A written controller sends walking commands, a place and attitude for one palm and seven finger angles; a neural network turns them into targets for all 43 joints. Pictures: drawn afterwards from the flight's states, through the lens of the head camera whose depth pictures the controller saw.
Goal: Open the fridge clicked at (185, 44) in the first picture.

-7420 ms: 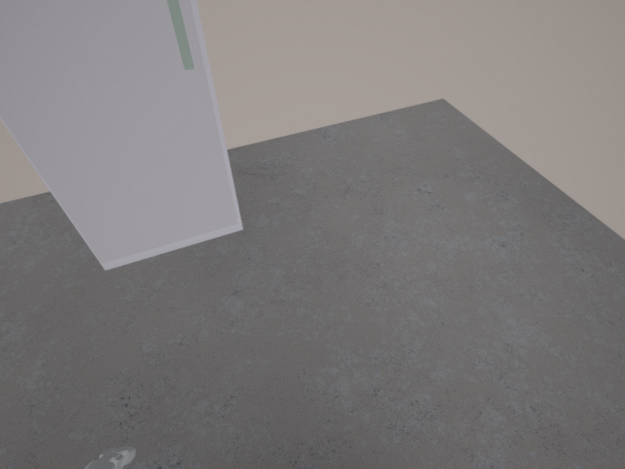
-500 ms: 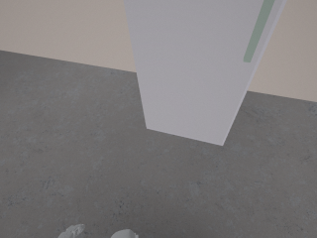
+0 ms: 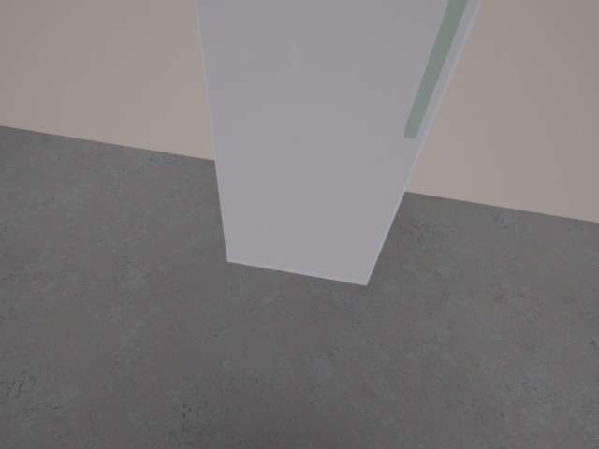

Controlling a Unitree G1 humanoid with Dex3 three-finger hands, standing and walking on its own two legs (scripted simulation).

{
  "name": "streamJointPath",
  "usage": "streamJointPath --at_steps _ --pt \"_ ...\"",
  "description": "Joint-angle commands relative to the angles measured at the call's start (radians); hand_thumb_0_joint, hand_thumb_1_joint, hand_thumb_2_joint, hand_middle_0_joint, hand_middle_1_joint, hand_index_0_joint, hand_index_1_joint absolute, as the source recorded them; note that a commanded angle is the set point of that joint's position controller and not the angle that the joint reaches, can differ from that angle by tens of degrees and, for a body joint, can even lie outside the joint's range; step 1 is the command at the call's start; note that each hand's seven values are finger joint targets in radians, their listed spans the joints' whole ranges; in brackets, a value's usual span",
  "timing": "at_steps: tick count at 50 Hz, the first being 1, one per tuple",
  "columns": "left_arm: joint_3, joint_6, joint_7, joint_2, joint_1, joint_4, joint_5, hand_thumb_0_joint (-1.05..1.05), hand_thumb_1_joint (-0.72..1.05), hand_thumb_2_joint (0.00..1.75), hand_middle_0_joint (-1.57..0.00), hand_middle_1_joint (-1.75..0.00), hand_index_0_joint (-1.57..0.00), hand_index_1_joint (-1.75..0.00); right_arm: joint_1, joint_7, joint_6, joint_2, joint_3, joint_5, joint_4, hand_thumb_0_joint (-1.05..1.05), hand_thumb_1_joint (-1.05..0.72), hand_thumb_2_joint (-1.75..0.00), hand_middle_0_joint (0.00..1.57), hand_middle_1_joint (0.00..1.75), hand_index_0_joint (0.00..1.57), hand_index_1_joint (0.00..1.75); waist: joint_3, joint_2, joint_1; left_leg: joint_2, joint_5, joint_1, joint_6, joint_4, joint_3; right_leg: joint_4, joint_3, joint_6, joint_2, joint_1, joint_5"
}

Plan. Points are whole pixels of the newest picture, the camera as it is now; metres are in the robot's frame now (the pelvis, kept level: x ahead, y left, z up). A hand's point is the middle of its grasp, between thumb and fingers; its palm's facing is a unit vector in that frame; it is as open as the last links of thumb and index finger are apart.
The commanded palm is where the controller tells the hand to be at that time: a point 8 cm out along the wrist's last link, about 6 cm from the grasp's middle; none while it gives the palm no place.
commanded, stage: take the last steps up to it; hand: right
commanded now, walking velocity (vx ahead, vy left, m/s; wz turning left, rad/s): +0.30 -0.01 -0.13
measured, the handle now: (434, 59) +0.79 -0.20 +0.18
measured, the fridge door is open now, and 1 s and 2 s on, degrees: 0 0 0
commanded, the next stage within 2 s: come to a stop and stand still in 1.04 s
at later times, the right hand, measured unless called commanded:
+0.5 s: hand out of the picture -0.01 -0.23 -0.17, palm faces +0.12 +0.98 -0.14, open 7.4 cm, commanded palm none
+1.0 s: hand (416, 370) +0.30 -0.20 -0.17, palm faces +0.07 +0.98 -0.20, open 7.2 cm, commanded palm none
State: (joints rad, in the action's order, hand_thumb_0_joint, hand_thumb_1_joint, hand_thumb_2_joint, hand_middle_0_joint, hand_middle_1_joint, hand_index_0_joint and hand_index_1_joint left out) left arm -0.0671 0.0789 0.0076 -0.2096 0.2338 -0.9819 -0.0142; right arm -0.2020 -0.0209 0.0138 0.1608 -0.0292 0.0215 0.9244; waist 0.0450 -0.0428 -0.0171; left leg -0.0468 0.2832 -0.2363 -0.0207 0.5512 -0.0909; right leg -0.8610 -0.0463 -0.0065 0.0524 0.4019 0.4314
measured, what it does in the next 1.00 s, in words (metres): walks ahead: right foot, then left foot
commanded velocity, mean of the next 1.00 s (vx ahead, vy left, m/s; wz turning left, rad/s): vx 0.27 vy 0.04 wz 0.00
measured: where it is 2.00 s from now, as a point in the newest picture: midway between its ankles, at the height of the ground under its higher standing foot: outside the picture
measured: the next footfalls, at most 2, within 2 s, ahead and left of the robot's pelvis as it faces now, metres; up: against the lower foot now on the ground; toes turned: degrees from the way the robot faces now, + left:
right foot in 0.32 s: +0.02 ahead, -0.15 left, +0.00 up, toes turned -11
left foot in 0.80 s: +0.31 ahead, +0.08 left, +0.00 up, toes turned +6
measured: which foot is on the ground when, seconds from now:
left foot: down 0.00-0.34, up 0.36-0.78, down 0.80-1.00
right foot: up 0.00-0.30, down 0.32-0.80, up 0.82-1.00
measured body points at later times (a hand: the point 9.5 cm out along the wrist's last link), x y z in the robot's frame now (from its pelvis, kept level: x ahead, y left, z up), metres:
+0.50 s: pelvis +0.04 -0.05 +0.01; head +0.04 -0.08 +0.46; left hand +0.04 +0.17 -0.13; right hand -0.02 -0.28 -0.16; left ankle +0.05 +0.09 -0.66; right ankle -0.02 -0.14 -0.73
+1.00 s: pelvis +0.22 -0.01 +0.00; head +0.25 -0.01 +0.45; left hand +0.22 +0.22 -0.16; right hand +0.30 -0.25 -0.15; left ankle +0.27 +0.08 -0.73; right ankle +0.19 -0.14 -0.66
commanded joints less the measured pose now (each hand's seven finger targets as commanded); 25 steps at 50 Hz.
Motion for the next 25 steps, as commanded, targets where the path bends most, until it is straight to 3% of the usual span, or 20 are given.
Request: streamJointPath --at_steps 1,3,8,10,12,14,15,16,17,18,19,21,23,25 --pt "-0.024 -0.022 0.008 -0.080 0.028 0.037 -0.013 0.00 0.90 0.90 -0.20 -0.30 -0.20 -0.30 0.019 -0.017 -0.030 0.177 -0.047 -0.001 -0.052 0.00 -0.90 -0.90 0.20 0.30 0.20 0.30 0.009 0.170 -0.005 -0.250 0.057 -0.022 -0.083 -0.336 0.200 -0.284 0.005 -0.029 -0.075 0.094 -0.065" --pt "-0.019 -0.030 0.012 -0.075 0.014 0.036 -0.018 0.00 0.90 0.90 -0.20 -0.30 -0.20 -0.30 -0.042 -0.013 -0.040 0.166 -0.046 0.002 -0.023 0.00 -0.90 -0.90 0.20 0.30 0.20 0.30 0.010 0.207 0.023 -0.249 0.135 0.021 -0.080 -0.360 0.199 -0.225 0.033 -0.039 -0.095 0.108 -0.078" --pt "-0.007 -0.057 0.021 -0.040 -0.060 0.045 -0.016 0.00 0.90 0.90 -0.20 -0.30 -0.20 -0.30 -0.170 -0.003 -0.053 0.183 -0.047 0.012 0.055 0.00 -0.90 -0.90 0.20 0.30 0.20 0.30 0.035 0.206 0.081 -0.263 0.238 0.079 -0.108 -0.397 0.220 0.053 0.105 -0.026 -0.115 0.070 -0.019" --pt "-0.001 -0.067 0.020 -0.025 -0.049 0.037 -0.013 0.00 0.90 0.90 -0.20 -0.30 -0.20 -0.30 -0.186 0.001 -0.052 0.194 -0.049 0.015 0.082 0.00 -0.90 -0.90 0.20 0.30 0.20 0.30 0.027 0.216 0.082 -0.266 0.249 0.069 -0.117 -0.393 0.219 0.143 0.128 -0.014 -0.107 0.013 0.012" --pt "0.005 -0.077 0.015 -0.014 0.011 0.013 -0.011 0.00 0.90 0.90 -0.20 -0.30 -0.20 -0.30 -0.173 0.004 -0.047 0.196 -0.050 0.010 0.100 0.00 -0.90 -0.90 0.20 0.30 0.20 0.30 0.011 0.214 0.053 -0.232 0.249 0.027 -0.102 -0.361 0.173 0.255 0.164 -0.006 -0.090 -0.095 -0.024" --pt "0.009 -0.091 0.005 -0.014 0.107 -0.031 -0.009 0.00 0.90 0.90 -0.20 -0.30 -0.20 -0.30 -0.148 0.008 -0.041 0.177 -0.046 0.000 0.113 0.00 -0.90 -0.90 0.20 0.30 0.20 0.30 -0.004 0.174 0.006 -0.178 0.293 -0.085 -0.059 -0.283 0.114 0.427 0.198 -0.002 -0.074 -0.300 -0.121" --pt "0.006 -0.100 -0.005 -0.045 0.171 -0.055 -0.007 0.00 0.90 0.90 -0.20 -0.30 -0.20 -0.30 -0.134 0.012 -0.037 0.143 -0.038 -0.005 0.110 0.00 -0.90 -0.90 0.20 0.30 0.20 0.30 -0.015 0.061 -0.024 -0.143 0.288 -0.180 -0.027 -0.184 0.073 0.492 0.144 0.006 -0.118 -0.420 -0.078" --pt "-0.008 -0.108 -0.015 -0.114 0.245 -0.076 -0.015 0.00 0.90 0.90 -0.20 -0.30 -0.20 -0.30 -0.116 0.019 -0.035 0.087 -0.026 -0.009 0.089 0.00 -0.90 -0.90 0.20 0.30 0.20 0.30 -0.003 -0.154 -0.059 -0.051 0.252 -0.328 0.016 0.035 -0.012 0.598 -0.121 0.070 -0.298 -0.482 0.091" --pt "-0.023 -0.106 -0.024 -0.192 0.313 -0.083 -0.020 0.00 0.90 0.90 -0.20 -0.30 -0.20 -0.30 -0.057 0.023 -0.037 0.053 -0.017 -0.005 0.051 0.00 -0.90 -0.90 0.20 0.30 0.20 0.30 0.057 -0.257 -0.089 0.006 0.264 -0.448 0.031 0.250 -0.071 0.726 -0.339 0.152 -0.466 -0.452 0.209" --pt "-0.020 -0.106 -0.031 -0.182 0.303 -0.094 -0.022 0.00 0.90 0.90 -0.20 -0.30 -0.20 -0.30 0.012 0.019 -0.026 0.075 -0.024 0.009 0.038 0.00 -0.90 -0.90 0.20 0.30 0.20 0.30 0.116 -0.272 -0.096 -0.034 0.248 -0.480 0.024 0.401 0.017 0.775 -0.371 0.169 -0.488 -0.369 0.262" --pt "-0.010 -0.108 -0.033 -0.144 0.246 -0.081 -0.014 0.00 0.90 0.90 -0.20 -0.30 -0.20 -0.30 0.015 0.028 -0.026 0.102 -0.030 0.006 0.045 0.00 -0.90 -0.90 0.20 0.30 0.20 0.30 0.154 -0.194 -0.063 -0.061 0.178 -0.492 0.017 0.480 0.051 0.783 -0.337 0.175 -0.467 -0.310 0.273" --pt "0.009 -0.125 -0.036 -0.090 0.177 -0.064 -0.012 0.00 0.90 0.90 -0.20 -0.30 -0.20 -0.30 -0.035 0.044 -0.032 0.080 -0.032 0.010 0.086 0.00 -0.90 -0.90 0.20 0.30 0.20 0.30 0.162 -0.085 -0.020 -0.075 0.050 -0.455 0.027 0.520 0.056 0.765 -0.167 0.145 -0.384 -0.288 0.068" --pt "0.015 -0.141 -0.040 -0.069 0.187 -0.072 -0.006 0.00 0.90 0.90 -0.20 -0.30 -0.20 -0.30 -0.074 0.045 -0.029 0.063 -0.030 0.008 0.109 0.00 -0.90 -0.90 0.20 0.30 0.20 0.30 0.114 -0.076 -0.001 -0.070 -0.026 -0.433 0.041 0.528 0.043 0.736 -0.056 0.133 -0.336 -0.332 -0.163" --pt "0.017 -0.151 -0.044 -0.055 0.215 -0.089 -0.002 0.00 0.90 0.90 -0.20 -0.30 -0.20 -0.30 -0.065 0.044 -0.025 0.063 -0.032 0.005 0.107 0.00 -0.90 -0.90 0.20 0.30 0.20 0.30 0.099 -0.057 0.003 -0.073 -0.057 -0.452 0.050 0.520 0.044 0.724 -0.021 0.147 -0.335 -0.370 -0.310"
